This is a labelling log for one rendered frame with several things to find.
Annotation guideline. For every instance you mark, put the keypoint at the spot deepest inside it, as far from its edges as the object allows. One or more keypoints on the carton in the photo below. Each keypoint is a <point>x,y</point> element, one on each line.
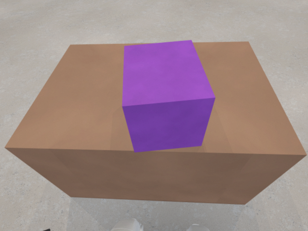
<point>167,99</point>

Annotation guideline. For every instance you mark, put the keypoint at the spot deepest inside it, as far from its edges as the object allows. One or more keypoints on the pedestal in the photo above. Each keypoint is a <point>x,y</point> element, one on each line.
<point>75,133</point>

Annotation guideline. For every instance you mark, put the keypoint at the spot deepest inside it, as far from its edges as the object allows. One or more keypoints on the robot left thigh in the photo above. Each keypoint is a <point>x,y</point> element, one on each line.
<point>128,225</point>

